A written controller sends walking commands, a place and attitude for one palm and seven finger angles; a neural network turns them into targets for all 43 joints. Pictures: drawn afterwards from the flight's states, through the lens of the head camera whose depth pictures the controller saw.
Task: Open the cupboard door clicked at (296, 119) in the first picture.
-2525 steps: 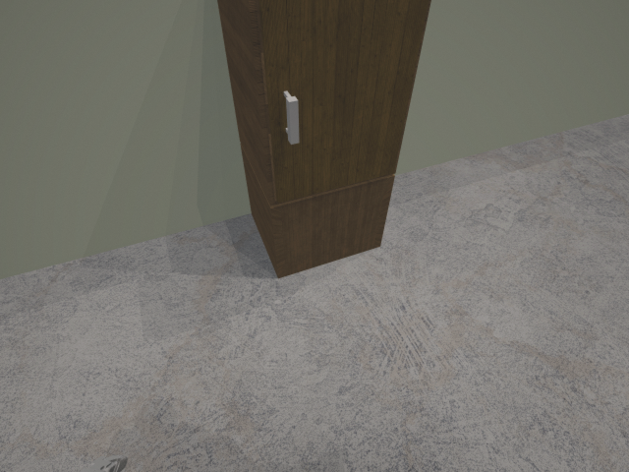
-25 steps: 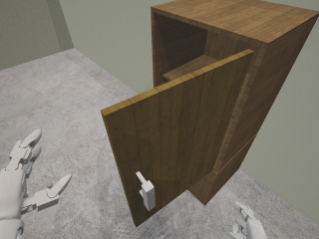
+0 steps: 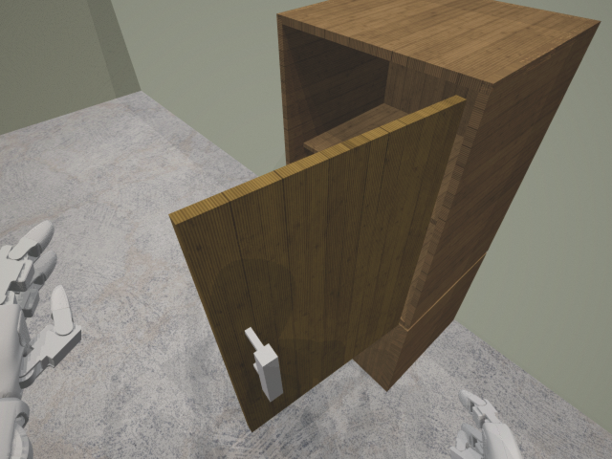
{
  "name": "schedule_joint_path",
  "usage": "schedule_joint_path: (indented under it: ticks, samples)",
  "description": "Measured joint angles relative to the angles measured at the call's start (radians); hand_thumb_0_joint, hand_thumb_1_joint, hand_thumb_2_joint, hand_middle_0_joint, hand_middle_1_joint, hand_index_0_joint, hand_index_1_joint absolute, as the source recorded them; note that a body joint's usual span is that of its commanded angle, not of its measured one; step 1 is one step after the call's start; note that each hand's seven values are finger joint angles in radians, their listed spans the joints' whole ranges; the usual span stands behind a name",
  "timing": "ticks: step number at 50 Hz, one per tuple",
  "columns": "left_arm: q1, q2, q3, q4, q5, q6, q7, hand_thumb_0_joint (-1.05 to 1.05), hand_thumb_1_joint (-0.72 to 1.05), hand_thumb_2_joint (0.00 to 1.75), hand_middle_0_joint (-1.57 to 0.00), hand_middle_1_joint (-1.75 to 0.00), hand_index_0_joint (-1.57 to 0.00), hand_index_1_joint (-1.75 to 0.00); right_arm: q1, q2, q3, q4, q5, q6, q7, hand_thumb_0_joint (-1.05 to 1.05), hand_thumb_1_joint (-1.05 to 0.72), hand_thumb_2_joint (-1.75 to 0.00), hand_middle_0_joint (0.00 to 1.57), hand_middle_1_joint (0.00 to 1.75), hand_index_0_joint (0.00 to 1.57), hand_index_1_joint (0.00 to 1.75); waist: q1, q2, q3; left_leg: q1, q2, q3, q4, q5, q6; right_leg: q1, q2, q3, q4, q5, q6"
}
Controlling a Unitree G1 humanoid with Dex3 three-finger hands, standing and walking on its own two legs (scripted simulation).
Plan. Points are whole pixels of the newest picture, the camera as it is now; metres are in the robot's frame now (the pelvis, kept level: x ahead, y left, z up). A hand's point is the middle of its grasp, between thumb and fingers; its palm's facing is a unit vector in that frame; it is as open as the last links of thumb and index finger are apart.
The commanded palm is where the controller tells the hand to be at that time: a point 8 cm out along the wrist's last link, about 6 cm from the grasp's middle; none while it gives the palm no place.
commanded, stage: draw the hand back to the body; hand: left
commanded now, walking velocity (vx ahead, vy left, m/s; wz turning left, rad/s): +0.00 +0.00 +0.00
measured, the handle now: (262, 363) +0.26 +0.10 -0.04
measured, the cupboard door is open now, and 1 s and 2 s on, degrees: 83 83 83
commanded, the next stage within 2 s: step back with the hand held close in 0.04 s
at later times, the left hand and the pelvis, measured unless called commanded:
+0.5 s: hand (83, 327) +0.20 +0.26 +0.15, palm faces +0.32 -0.81 -0.49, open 7.4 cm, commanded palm +0.13 +0.30 +0.18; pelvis -0.02 +0.01 +0.00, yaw -2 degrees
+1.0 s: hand out of the picture +0.10 +0.29 +0.16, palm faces +0.46 -0.76 -0.45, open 7.4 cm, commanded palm +0.03 +0.32 +0.18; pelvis -0.10 +0.02 -0.02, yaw +1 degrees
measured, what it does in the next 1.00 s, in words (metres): shifts its weight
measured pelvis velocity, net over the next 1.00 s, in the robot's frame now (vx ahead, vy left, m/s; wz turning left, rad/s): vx -0.10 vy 0.02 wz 0.01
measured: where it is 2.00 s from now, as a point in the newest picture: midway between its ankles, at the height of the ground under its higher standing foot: outside the picture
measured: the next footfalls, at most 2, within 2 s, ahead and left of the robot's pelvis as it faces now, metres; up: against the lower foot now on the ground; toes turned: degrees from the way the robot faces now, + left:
right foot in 1.58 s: -0.37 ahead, -0.07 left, +0.00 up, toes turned -7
right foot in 1.82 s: -0.32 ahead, -0.01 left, +0.00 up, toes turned -6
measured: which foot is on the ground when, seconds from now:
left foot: down 0.00-1.00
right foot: down 0.00-1.00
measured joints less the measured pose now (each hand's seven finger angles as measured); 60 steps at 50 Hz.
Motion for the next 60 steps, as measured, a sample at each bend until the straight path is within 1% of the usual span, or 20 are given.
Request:
schedule_joint_path:
  ticks: [9,11,14,16,19,22,27,32,39,42,44,46,50,53,57,59,60]
  samples:
    - [-0.016,-0.004,0.008,0.023,-0.004,-0.008,0.000,0.01,0.89,0.89,-0.21,-0.30,-0.21,-0.30,-0.014,0.006,-0.001,0.009,-0.001,-0.001,0.000,0.02,-0.90,-0.90,0.20,0.30,0.20,0.30,0.004,0.008,0.010,0.013,0.006,-0.003,-0.014,0.008,-0.007,0.013,0.006,-0.003,-0.015,0.007,-0.007]
    - [-0.032,0.003,0.025,0.034,0.004,-0.024,-0.003,0.01,0.89,0.89,-0.21,-0.30,-0.21,-0.30,-0.017,0.003,0.001,0.000,0.002,0.010,-0.001,0.02,-0.90,-0.90,0.20,0.30,0.20,0.30,0.001,0.013,0.008,-0.003,0.012,-0.008,-0.004,0.006,-0.008,0.008,0.013,-0.007,-0.026,0.014,-0.009]
    - [-0.043,0.018,0.064,0.057,0.014,-0.065,0.002,0.01,0.89,0.89,-0.21,-0.30,-0.21,-0.30,-0.036,0.000,0.000,-0.009,-0.001,0.034,0.001,0.01,-0.90,-0.90,0.20,0.30,0.20,0.30,-0.016,0.015,0.006,-0.034,0.019,-0.006,0.003,0.008,-0.009,-0.016,0.020,-0.005,-0.038,0.030,-0.009]
    - [-0.030,0.020,0.072,0.059,0.019,-0.076,0.006,0.01,0.89,0.89,-0.21,-0.30,-0.20,-0.30,-0.046,-0.005,-0.006,-0.019,-0.001,0.053,0.004,0.01,-0.90,-0.90,0.20,0.30,0.20,0.30,-0.028,0.014,0.007,-0.047,0.019,0.003,-0.004,0.015,-0.007,-0.035,0.019,0.004,-0.038,0.037,-0.005]
    - [0.004,0.022,0.059,0.044,0.022,-0.074,0.006,0.01,0.89,0.90,-0.20,-0.30,-0.20,-0.30,-0.053,-0.012,-0.019,-0.037,0.001,0.080,0.001,0.01,-0.90,-0.90,0.20,0.30,0.20,0.30,-0.044,0.008,0.011,-0.062,0.014,0.019,-0.016,0.027,-0.001,-0.064,0.012,0.019,-0.027,0.042,0.002]
    - [0.034,0.040,0.048,0.013,0.026,-0.068,0.005,0.01,0.89,0.89,-0.21,-0.30,-0.20,-0.30,-0.053,-0.016,-0.032,-0.052,0.005,0.104,-0.006,0.01,-0.90,-0.90,0.20,0.30,0.20,0.30,-0.057,-0.007,0.020,-0.079,0.009,0.030,-0.015,0.034,0.004,-0.091,0.007,0.028,-0.009,0.043,0.007]
    - [0.065,0.086,0.070,-0.041,0.025,-0.074,0.014,0.01,0.89,0.89,-0.21,-0.30,-0.21,-0.30,-0.044,-0.012,-0.042,-0.071,0.009,0.128,-0.013,0.01,-0.90,-0.90,0.20,0.30,0.20,0.30,-0.072,-0.038,0.028,-0.112,0.005,0.038,0.007,0.042,0.013,-0.131,0.001,0.033,0.024,0.046,0.015]
    - [0.078,0.101,0.097,-0.068,0.028,-0.087,0.027,0.01,0.89,0.89,-0.21,-0.30,-0.21,-0.30,-0.029,-0.008,-0.040,-0.080,0.008,0.123,-0.015,0.01,-0.90,-0.90,0.20,0.30,0.20,0.30,-0.076,-0.050,0.025,-0.150,0.001,0.040,0.034,0.052,0.025,-0.166,-0.004,0.032,0.047,0.060,0.025]
    - [0.062,0.075,0.109,-0.068,0.057,-0.109,0.035,0.01,0.89,0.89,-0.21,-0.30,-0.21,-0.30,-0.001,-0.002,-0.029,-0.085,0.002,0.082,-0.017,0.01,-0.90,-0.90,0.20,0.30,0.20,0.30,-0.063,-0.046,0.034,-0.210,-0.009,0.038,0.095,0.060,0.047,-0.224,-0.015,0.026,0.115,0.061,0.041]
    - [0.035,0.063,0.114,-0.066,0.073,-0.118,0.034,0.01,0.89,0.89,-0.21,-0.30,-0.21,-0.30,0.014,0.008,-0.026,-0.077,-0.007,0.060,-0.017,0.01,-0.90,-0.90,0.20,0.30,0.20,0.30,-0.063,-0.043,0.037,-0.237,-0.020,0.023,0.125,0.061,0.053,-0.228,-0.008,0.055,0.181,0.014,0.053]
    - [0.017,0.055,0.121,-0.066,0.077,-0.128,0.034,0.01,0.89,0.89,-0.21,-0.30,-0.21,-0.30,0.018,0.018,-0.024,-0.064,-0.010,0.048,-0.013,0.01,-0.90,-0.90,0.20,0.30,0.20,0.30,-0.059,-0.043,0.035,-0.257,-0.023,0.015,0.137,0.067,0.052,-0.216,0.000,0.071,0.210,-0.028,0.051]
    - [0.010,0.048,0.133,-0.069,0.075,-0.139,0.035,0.01,0.89,0.89,-0.21,-0.30,-0.21,-0.30,0.013,0.029,-0.018,-0.051,-0.015,0.036,-0.007,0.01,-0.90,-0.90,0.20,0.30,0.20,0.30,-0.051,-0.047,0.035,-0.276,-0.022,0.014,0.139,0.079,0.050,-0.201,0.004,0.082,0.199,-0.050,0.047]
    - [0.005,0.031,0.127,-0.082,0.064,-0.148,0.035,0.01,0.89,0.89,-0.21,-0.30,-0.21,-0.30,-0.013,0.043,-0.011,-0.032,-0.016,0.020,0.005,0.01,-0.90,-0.90,0.20,0.30,0.21,0.30,-0.046,-0.039,0.056,-0.290,-0.003,0.007,0.118,0.109,0.037,-0.211,0.021,0.076,0.168,-0.010,0.040]
    - [0.022,0.036,0.113,-0.094,0.061,-0.151,0.034,0.01,0.89,0.90,-0.21,-0.30,-0.21,-0.30,-0.021,0.045,-0.012,-0.029,-0.017,0.018,0.012,0.01,-0.90,-0.90,0.21,0.30,0.21,0.30,-0.053,-0.042,0.052,-0.312,0.004,0.003,0.126,0.063,0.023,-0.220,0.026,0.070,0.142,0.018,0.036]
    - [0.045,0.057,0.093,-0.112,0.055,-0.159,0.040,0.01,0.89,0.89,-0.21,-0.30,-0.21,-0.30,-0.027,0.032,-0.024,-0.018,-0.015,0.028,0.019,0.01,-0.90,-0.90,0.21,0.30,0.21,0.30,-0.070,-0.048,0.042,-0.340,0.002,-0.011,0.152,0.003,-0.020,-0.226,0.025,0.062,0.112,0.049,0.037]
    - [0.050,0.078,0.094,-0.118,0.053,-0.163,0.041,0.01,0.89,0.89,-0.21,-0.30,-0.21,-0.30,-0.029,0.024,-0.033,-0.012,-0.010,0.039,0.015,0.01,-0.90,-0.90,0.21,0.30,0.21,0.30,-0.080,-0.055,0.043,-0.341,0.001,-0.015,0.149,0.019,-0.026,-0.225,0.024,0.058,0.110,0.057,0.044]
    - [0.052,0.090,0.098,-0.121,0.052,-0.164,0.040,0.01,0.89,0.89,-0.21,-0.30,-0.21,-0.30,-0.029,0.019,-0.037,-0.012,-0.008,0.044,0.012,0.01,-0.90,-0.90,0.21,0.30,0.21,0.30,-0.083,-0.058,0.044,-0.338,0.002,-0.015,0.137,0.056,-0.019,-0.226,0.025,0.057,0.110,0.060,0.049]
